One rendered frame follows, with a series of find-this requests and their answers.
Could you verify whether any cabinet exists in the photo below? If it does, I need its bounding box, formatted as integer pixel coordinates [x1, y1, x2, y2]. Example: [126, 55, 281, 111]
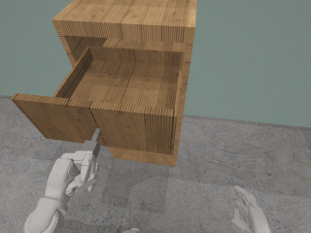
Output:
[52, 0, 197, 167]

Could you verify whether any drawer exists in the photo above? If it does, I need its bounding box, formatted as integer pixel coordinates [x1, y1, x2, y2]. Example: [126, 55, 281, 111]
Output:
[11, 46, 184, 155]

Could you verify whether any robot left forearm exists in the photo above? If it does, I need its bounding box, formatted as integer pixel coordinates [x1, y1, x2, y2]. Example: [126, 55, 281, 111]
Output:
[23, 197, 68, 233]

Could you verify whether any handle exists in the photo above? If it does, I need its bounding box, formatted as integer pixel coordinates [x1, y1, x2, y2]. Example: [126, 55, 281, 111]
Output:
[81, 128, 102, 158]

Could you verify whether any right robot hand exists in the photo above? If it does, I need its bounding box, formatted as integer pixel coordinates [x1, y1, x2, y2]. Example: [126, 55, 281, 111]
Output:
[231, 185, 272, 233]

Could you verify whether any left robot hand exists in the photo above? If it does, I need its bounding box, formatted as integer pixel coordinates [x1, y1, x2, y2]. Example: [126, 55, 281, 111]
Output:
[45, 150, 100, 203]

